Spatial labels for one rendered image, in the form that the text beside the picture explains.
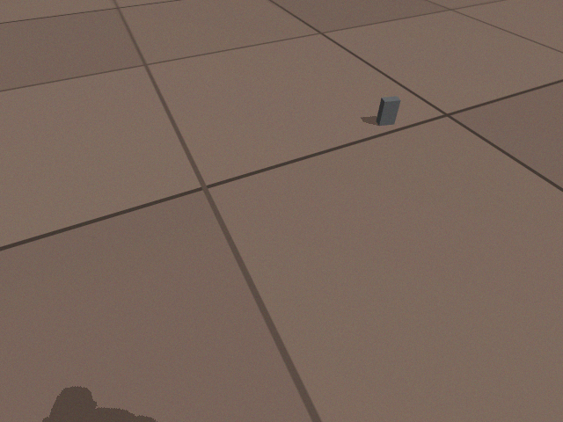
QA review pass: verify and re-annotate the carton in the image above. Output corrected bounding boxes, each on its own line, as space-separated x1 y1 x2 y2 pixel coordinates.
377 96 401 126

